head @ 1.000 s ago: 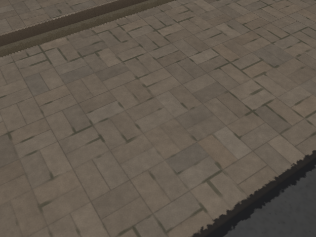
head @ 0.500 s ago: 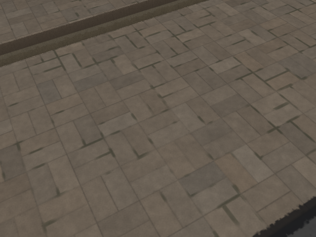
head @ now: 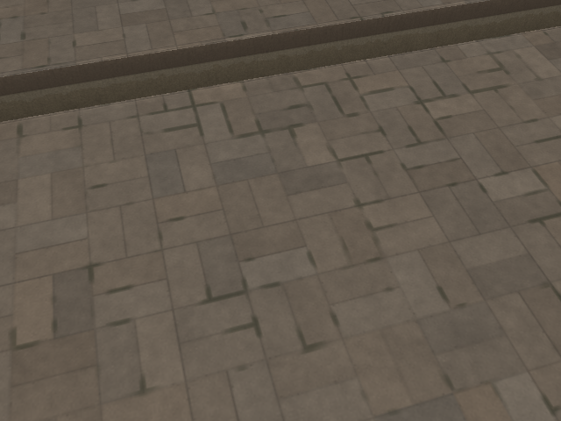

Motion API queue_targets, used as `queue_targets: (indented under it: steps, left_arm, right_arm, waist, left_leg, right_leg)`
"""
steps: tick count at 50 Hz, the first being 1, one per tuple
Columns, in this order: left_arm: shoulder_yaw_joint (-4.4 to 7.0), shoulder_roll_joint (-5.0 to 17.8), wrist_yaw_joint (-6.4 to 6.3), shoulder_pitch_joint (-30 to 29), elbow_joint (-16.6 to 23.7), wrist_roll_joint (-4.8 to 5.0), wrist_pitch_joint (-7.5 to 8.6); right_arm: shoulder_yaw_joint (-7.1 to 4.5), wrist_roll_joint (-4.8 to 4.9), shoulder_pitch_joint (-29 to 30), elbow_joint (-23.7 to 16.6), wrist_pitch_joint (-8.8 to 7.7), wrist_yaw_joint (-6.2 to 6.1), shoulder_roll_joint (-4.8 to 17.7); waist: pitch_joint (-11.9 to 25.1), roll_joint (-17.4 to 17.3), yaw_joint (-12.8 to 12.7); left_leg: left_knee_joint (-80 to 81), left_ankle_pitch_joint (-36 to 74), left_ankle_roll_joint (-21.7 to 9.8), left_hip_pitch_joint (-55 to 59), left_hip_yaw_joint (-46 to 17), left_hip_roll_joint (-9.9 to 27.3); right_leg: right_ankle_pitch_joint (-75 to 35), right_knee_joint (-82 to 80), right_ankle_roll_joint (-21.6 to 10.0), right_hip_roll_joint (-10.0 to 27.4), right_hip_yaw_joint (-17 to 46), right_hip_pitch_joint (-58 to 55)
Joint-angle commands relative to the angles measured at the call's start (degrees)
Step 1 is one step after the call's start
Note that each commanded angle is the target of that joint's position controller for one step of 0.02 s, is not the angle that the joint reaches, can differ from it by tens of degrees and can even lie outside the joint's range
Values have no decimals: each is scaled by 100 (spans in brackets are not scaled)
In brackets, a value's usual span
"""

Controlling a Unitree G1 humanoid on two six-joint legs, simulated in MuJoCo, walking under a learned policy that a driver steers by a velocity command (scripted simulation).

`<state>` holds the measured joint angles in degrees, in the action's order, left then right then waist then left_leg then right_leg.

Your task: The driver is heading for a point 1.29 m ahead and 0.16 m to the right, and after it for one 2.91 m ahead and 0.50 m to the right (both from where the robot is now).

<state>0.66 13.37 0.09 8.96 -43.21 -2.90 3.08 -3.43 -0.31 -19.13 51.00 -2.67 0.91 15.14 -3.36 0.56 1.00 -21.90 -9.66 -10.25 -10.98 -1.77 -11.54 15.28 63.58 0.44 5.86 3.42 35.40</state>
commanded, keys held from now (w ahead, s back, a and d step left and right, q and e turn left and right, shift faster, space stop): w+q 0.10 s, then w+e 0.90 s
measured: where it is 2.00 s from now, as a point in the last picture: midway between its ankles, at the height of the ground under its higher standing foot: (347, 243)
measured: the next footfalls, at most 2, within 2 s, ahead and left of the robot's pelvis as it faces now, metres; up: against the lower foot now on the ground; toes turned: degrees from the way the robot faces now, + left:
right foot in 0.36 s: +0.38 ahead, -0.11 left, +0.00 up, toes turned +3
left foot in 0.88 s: +0.68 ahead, +0.02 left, +0.00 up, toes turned -16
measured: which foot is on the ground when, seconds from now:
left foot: down 0.00-0.38, up 0.40-0.86, down 0.88-1.00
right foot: up 0.00-0.34, down 0.36-0.88, up 0.90-1.00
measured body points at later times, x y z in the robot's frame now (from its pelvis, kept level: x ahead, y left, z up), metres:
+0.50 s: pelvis +0.30 -0.06 +0.00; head +0.32 -0.07 +0.45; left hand +0.39 +0.20 -0.12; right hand +0.35 -0.32 -0.14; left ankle +0.20 +0.05 -0.64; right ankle +0.34 -0.12 -0.74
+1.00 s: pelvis +0.57 -0.04 +0.00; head +0.59 -0.04 +0.45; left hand +0.65 +0.23 -0.14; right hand +0.68 -0.32 -0.09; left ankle +0.65 +0.03 -0.74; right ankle +0.42 -0.11 -0.66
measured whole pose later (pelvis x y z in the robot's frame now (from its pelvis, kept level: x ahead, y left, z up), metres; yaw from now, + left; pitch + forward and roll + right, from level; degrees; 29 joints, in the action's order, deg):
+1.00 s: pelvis +0.57 -0.04 +0.00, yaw -17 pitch +1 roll +0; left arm 3.9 16.7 0.5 22.5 -48.0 -1.0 1.7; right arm -0.7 -2.2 -6.6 40.7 -4.1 -0.7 14.2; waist -1.6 1.7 -3.8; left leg -28.9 -10.2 -2.6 -19.9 1.7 -2.2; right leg 23.2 61.8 -4.2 -5.1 4.5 18.1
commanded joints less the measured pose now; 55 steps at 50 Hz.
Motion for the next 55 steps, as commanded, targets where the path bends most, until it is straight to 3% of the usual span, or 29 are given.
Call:
queue_targets:
  steps: [1,5,7,9,12,15,16,17,18,19,20,21,22,23,25,28,31,34,39,41,43,44,45,46,47,48,49,51,55]
  left_arm:
    - [129,513,24,4,351,-6,-109]
    - [139,561,71,-777,610,15,-138]
    - [106,508,117,-975,646,21,-122]
    - [53,432,165,-1343,743,47,-91]
    - [21,451,219,-1704,894,123,-36]
    - [100,642,174,-960,688,172,11]
    - [169,782,119,-329,469,195,31]
    - [226,873,53,585,185,187,73]
    - [310,1115,-37,1594,-38,75,105]
    - [498,1722,-28,1989,-133,-15,75]
    - [444,1253,74,1683,-187,266,9]
    - [415,1097,112,1075,-89,309,-1]
    - [379,871,137,823,-52,255,10]
    - [353,786,125,818,-84,235,30]
    - [333,745,111,901,-211,260,93]
    - [390,889,91,1184,-313,295,137]
    - [402,887,63,1549,-402,317,96]
    - [430,915,30,1945,-474,319,62]
    - [468,979,-50,2257,-480,207,5]
    - [496,1044,-91,2005,-396,195,-8]
    - [512,1121,-54,1644,-309,219,19]
    - [490,1037,12,1598,-275,287,74]
    - [379,616,15,1710,-105,337,131]
    - [348,476,1,2394,13,437,67]
    - [397,908,-54,2144,-206,219,-52]
    - [412,895,17,1651,-165,150,-75]
    - [401,773,71,1442,-111,145,-93]
    - [387,663,176,1343,-87,51,-203]
    - [333,495,262,959,70,36,-246]
  right_arm:
    - [-160,41,-193,-319,-120,-33,749]
    - [-173,51,-816,-235,-89,-71,764]
    - [-129,40,-1013,-166,-105,-108,667]
    - [-67,3,-1243,-71,-136,-142,547]
    - [-44,-107,-1401,19,-174,-192,633]
    - [-29,-151,-1070,45,-214,-248,774]
    - [-26,-178,-1029,76,-217,-251,817]
    - [-24,-157,-879,73,-221,-239,859]
    - [31,-125,-736,-68,-263,-219,739]
    - [121,67,-1363,-143,-254,-168,264]
    - [34,-173,-1146,-161,-300,-168,774]
    - [37,-188,-540,-344,-331,-131,771]
    - [81,-198,-151,-460,-365,-94,716]
    - [87,-223,6,-535,-330,-64,656]
    - [134,-278,-87,-603,-167,-29,497]
    - [184,-295,209,-755,-45,-4,358]
    - [220,-267,1171,-1113,-19,12,321]
    - [271,-226,1821,-1320,-31,48,263]
    - [322,-147,2559,-1622,-106,47,319]
    - [292,-121,2331,-1611,-153,22,431]
    - [192,-100,1337,-1322,-224,-71,638]
    - [94,-166,616,-1185,-302,-162,908]
    - [-11,-280,-324,-1162,-312,-276,1317]
    - [-107,-278,-82,-1179,-196,-276,1602]
    - [-66,-199,215,-1213,-134,-239,1029]
    - [40,-153,499,-1263,-142,-208,588]
    - [81,-173,625,-1220,-165,-175,436]
    - [95,-139,475,-1053,-257,-158,389]
    - [59,-61,66,-762,-444,-67,448]
  waist:
    - [-50,-119,-67]
    - [73,-295,318]
    - [78,-349,421]
    - [-38,-411,583]
    - [-110,-499,682]
    - [152,-621,200]
    - [474,-615,-77]
    - [879,-514,-544]
    - [1489,-241,-965]
    - [2119,1253,-693]
    - [1792,588,-520]
    - [871,325,-306]
    - [503,-39,-266]
    - [258,-126,-144]
    - [257,69,94]
    - [258,196,80]
    - [39,261,-158]
    - [133,333,-423]
    - [163,404,-650]
    - [193,459,-448]
    - [571,373,31]
    - [1061,27,361]
    - [1946,-725,602]
    - [2205,-1861,130]
    - [1365,-756,53]
    - [743,-248,62]
    - [447,-186,-32]
    - [282,-561,-144]
    - [307,-585,-194]
  left_leg:
    - [1211,1041,-444,-422,-1748,1561]
    - [967,1418,-110,541,-1939,1559]
    - [927,1740,-24,976,-1774,1573]
    - [923,2198,36,1256,-1630,1612]
    - [847,2913,37,1727,-1501,1844]
    - [254,4778,263,1757,-1102,1964]
    - [-462,5566,335,1792,-980,1934]
    - [-1485,5598,400,1497,-751,1826]
    - [-2901,4052,426,442,-609,1680]
    - [-5372,-309,860,-1718,27,582]
    - [-5695,-1590,711,-2420,-308,651]
    - [-5517,-1040,705,-2690,-402,974]
    - [-5240,-770,722,-2638,-319,1153]
    - [-4971,-742,758,-2532,-290,1279]
    - [-4435,-751,897,-2184,-209,1409]
    - [-3900,-567,1088,-2243,2,1445]
    - [-2978,216,1241,-2528,138,1460]
    - [-2227,859,1265,-2542,147,1339]
    - [-1413,711,1171,-2504,60,1102]
    - [-963,464,1052,-1848,-44,1033]
    - [-414,237,851,-245,13,839]
    - [-255,133,637,966,-399,1339]
    - [-201,-848,361,2240,-1820,2855]
    - [449,-1418,-309,2867,-4198,3801]
    - [511,-2080,-256,2108,-3995,3581]
    - [662,-1708,-113,1383,-3079,3229]
    - [834,-879,-7,902,-2354,2968]
    - [1011,137,133,429,-1432,2584]
    - [1235,1136,-8,431,-795,2506]
  right_leg:
    - [-844,-702,185,30,-225,103]
    - [-1618,-1483,223,-130,-187,708]
    - [-1784,-1894,166,-179,-293,805]
    - [-1810,-2324,64,-257,-471,752]
    - [-1505,-2838,-193,-417,-650,543]
    - [-867,-3296,-572,-786,-741,-799]
    - [-634,-3376,-702,-987,-774,-1493]
    - [-912,-3733,-881,-960,-697,-2545]
    - [-532,-3650,-1202,-127,257,-4050]
    - [-642,-3752,-2263,1516,3210,-5699]
    - [-566,-4481,-2241,1430,4096,-5265]
    - [-423,-4643,-2111,1220,3208,-4396]
    - [-917,-4800,-1989,968,2657,-3775]
    - [-1391,-4891,-1856,717,2288,-3305]
    - [-1963,-5035,-1660,351,1804,-2820]
    - [-2199,-5188,-1652,117,1512,-2482]
    - [-2210,-5295,-1451,-71,1445,-2370]
    - [-2543,-5071,-1177,-161,1484,-2709]
    - [-3046,-4568,-1171,8,1911,-3417]
    - [-3066,-4344,-1059,64,2077,-3315]
    - [-3560,-3508,-837,-197,2005,-2904]
    - [-3121,-2450,-701,-522,1717,-2433]
    - [-965,-965,-633,-814,1087,-1729]
    - [1894,146,-510,-1478,447,-215]
    - [1358,611,-521,-875,348,287]
    - [793,529,-488,-738,308,195]
    - [528,386,-428,-596,250,71]
    - [377,214,-354,-437,147,-161]
    - [-90,-50,-301,-488,226,90]
Velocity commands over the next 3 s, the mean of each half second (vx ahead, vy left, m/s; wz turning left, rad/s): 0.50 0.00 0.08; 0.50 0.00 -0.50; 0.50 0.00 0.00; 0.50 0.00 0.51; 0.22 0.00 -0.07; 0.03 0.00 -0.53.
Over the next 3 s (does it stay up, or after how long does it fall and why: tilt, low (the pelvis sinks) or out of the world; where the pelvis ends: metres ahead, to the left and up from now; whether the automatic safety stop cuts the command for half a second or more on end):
stays up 1.21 -0.11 0.00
